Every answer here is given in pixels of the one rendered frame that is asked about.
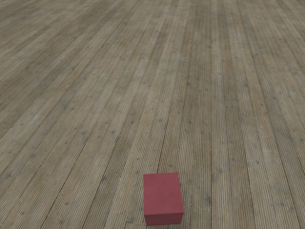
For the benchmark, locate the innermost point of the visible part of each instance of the carton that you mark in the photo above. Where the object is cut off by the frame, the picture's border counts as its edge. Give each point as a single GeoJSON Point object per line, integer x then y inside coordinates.
{"type": "Point", "coordinates": [162, 199]}

